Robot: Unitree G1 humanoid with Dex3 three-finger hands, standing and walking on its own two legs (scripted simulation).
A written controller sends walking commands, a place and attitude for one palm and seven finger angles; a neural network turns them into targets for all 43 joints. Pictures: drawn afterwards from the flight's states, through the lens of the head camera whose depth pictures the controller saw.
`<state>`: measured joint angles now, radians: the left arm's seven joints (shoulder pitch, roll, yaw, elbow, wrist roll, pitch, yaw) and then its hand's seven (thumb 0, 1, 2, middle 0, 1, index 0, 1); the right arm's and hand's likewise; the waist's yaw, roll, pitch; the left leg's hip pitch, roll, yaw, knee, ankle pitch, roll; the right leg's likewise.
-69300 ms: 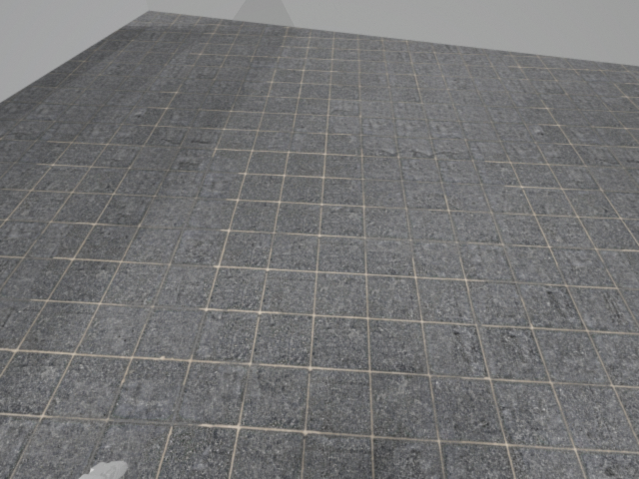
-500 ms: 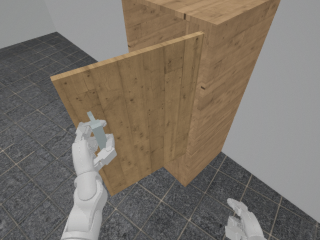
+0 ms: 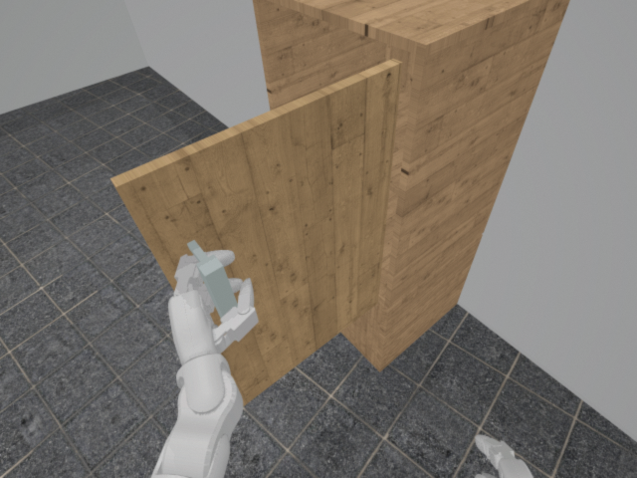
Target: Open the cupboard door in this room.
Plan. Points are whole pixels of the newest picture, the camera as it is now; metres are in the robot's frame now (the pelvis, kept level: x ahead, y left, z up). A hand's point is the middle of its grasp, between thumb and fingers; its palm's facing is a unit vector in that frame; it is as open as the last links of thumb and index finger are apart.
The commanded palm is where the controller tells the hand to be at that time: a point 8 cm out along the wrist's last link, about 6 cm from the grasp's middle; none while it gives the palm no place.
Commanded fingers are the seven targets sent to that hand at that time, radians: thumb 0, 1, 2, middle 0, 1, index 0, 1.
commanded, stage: open thumb and fingers to let go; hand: left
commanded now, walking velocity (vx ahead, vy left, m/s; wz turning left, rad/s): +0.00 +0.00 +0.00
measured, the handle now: (214, 285) +0.33 +0.15 +0.08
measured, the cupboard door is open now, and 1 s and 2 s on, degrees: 89 91 89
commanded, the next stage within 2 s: slide the hand sideways off the handle in 0.60 s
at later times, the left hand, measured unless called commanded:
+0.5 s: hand (238, 305) +0.30 +0.12 +0.09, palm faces +0.36 -0.93 +0.02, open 14.6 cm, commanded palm +0.26 +0.16 +0.08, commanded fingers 0.00 -0.50 0.30 -0.17 -0.45 -0.17 -0.45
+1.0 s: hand (230, 338) +0.26 +0.12 +0.08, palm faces -0.12 -0.99 +0.00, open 16.2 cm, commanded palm +0.24 +0.18 +0.08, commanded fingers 0.00 -0.50 0.30 -0.15 -0.30 -0.15 -0.30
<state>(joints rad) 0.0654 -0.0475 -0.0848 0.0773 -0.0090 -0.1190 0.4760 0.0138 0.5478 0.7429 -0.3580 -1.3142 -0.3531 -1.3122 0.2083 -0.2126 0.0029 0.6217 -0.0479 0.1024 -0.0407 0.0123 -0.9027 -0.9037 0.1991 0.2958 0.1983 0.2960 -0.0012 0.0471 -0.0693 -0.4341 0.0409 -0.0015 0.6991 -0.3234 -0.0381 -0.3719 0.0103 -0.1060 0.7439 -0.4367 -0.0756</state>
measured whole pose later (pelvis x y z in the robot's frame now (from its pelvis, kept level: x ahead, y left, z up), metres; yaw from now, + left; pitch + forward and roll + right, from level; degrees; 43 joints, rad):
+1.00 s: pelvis -0.02 +0.05 +0.00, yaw -1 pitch +2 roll +0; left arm 0.05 0.08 -0.16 0.09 -0.13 -0.17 0.03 -0.01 -0.51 0.30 -0.19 -0.35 -0.17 -0.35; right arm 0.22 -0.22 0.04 0.56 0.02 0.01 -0.04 0.01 -0.90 -0.90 0.20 0.30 0.20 0.30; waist 0.00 0.05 -0.05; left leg -0.47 0.01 0.03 0.75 -0.33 0.01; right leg -0.39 -0.02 -0.07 0.76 -0.40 -0.02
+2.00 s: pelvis -0.01 +0.04 -0.01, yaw +0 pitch +5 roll -1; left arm 0.43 0.23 0.17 -0.12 -0.32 -0.25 -0.29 -0.01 -0.50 0.30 -0.15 -0.30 -0.15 -0.30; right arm 0.24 -0.25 0.02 0.53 0.03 -0.16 -0.07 0.01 -0.90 -0.90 0.20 0.30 0.20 0.30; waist 0.03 0.05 -0.07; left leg -0.54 0.03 0.00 0.83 -0.38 -0.01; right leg -0.45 0.00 -0.10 0.81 -0.45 -0.03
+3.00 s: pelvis +0.01 +0.06 +0.03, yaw -2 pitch -4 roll +0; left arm 0.49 0.32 0.25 -0.35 -0.05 -0.07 0.12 0.00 0.25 0.62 -0.18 -0.30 -0.18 -0.30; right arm 0.19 -0.22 0.04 0.64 -0.01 -0.10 -0.08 0.01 -0.90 -0.90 0.20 0.30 0.20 0.30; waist 0.07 0.05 0.02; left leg -0.12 0.00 0.05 0.42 -0.23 0.02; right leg -0.04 -0.01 -0.05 0.38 -0.27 0.00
